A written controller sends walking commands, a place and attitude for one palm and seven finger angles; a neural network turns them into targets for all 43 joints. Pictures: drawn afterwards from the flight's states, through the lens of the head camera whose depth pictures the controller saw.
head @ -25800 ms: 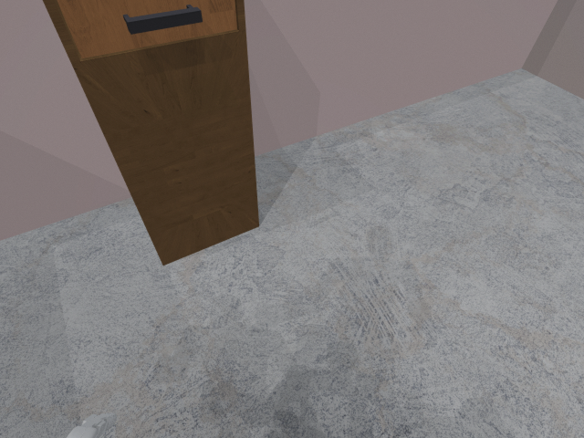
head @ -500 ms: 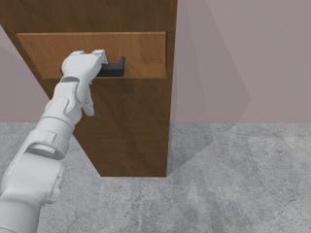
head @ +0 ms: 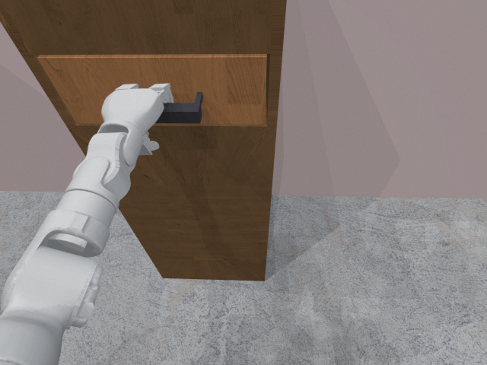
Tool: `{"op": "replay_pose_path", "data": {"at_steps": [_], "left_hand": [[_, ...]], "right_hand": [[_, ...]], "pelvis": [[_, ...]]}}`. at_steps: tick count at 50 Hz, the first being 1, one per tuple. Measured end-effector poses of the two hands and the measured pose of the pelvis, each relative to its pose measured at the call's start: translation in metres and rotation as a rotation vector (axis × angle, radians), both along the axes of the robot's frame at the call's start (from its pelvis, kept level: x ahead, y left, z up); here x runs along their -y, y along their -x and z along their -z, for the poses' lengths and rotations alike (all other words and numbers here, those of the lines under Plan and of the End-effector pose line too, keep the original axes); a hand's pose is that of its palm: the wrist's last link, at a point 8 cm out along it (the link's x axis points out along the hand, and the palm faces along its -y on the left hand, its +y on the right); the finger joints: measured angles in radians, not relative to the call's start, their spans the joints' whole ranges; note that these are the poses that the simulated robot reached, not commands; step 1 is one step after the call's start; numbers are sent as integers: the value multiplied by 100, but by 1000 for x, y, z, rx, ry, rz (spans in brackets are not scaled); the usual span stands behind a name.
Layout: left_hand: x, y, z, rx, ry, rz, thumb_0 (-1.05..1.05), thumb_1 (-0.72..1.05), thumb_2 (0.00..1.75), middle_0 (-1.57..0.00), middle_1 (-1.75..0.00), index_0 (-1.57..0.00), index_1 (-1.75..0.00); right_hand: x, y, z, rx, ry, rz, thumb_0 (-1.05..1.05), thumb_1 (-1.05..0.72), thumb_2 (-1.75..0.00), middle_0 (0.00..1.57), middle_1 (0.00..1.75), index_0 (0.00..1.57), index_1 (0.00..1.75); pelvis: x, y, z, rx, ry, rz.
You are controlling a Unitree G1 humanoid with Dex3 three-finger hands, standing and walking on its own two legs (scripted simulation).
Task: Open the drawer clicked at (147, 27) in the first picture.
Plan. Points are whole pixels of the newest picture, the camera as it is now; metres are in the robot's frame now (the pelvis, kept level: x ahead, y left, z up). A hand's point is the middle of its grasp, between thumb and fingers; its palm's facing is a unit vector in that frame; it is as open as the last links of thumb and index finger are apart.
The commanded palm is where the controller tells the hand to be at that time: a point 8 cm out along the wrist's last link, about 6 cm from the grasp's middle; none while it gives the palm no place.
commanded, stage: close the thumb around the handle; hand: left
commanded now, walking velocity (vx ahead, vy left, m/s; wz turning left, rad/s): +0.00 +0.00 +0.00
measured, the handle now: (156, 105) +0.52 +0.16 +0.16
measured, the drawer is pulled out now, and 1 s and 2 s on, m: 0.00 0.03 0.05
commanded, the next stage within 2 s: pull the drawer open in 0.26 s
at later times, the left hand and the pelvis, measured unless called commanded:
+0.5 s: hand (145, 135) +0.47 +0.17 +0.14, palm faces +0.01 -0.06 -1.00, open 5.8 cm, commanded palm +0.42 +0.19 +0.19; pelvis +0.00 +0.00 +0.00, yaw -1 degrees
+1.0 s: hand (142, 150) +0.43 +0.17 +0.13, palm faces +0.05 -0.10 -0.99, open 5.7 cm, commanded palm +0.39 +0.18 +0.19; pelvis +0.02 +0.01 +0.00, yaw -1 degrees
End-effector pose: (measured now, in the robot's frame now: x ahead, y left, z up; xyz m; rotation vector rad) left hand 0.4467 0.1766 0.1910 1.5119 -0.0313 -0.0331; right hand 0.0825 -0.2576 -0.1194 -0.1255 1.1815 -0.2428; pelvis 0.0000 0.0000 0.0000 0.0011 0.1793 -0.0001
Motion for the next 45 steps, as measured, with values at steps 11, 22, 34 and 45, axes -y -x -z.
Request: {"op": "replay_pose_path", "data": {"at_steps": [11, 22, 34, 45], "left_hand": [[0, 1, 1, 9, -8, 8, 0, 69, 80, -33, -133, -40, -133], [-1, 2, 1, 10, 1, 11, 0, 70, 78, -31, -134, -39, -134], [-2, 11, 4, 37, 20, 14, 1, 72, 79, -26, -135, -37, -134], [-2, 30, 5, 57, 32, 8, 2, 73, 80, -24, -135, -36, -135]], "right_hand": [[0, 7, 0, -13, 3, 12, 0, -91, -89, 21, 30, 20, 30], [-2, 13, 0, -21, 1, 25, 0, -91, -89, 21, 30, 20, 30], [-3, -3, -4, 19, -24, 26, 0, -91, -89, 20, 30, 20, 30], [-13, -57, -10, 107, -59, -47, 1, -91, -89, 20, 30, 20, 30]], "pelvis": [[-2, 1, 0, 1, 1, 6], [-4, 2, -1, 5, 2, 13], [-7, -7, -3, 9, 1, 30], [-8, -17, -4, 21, -1, 21]]}}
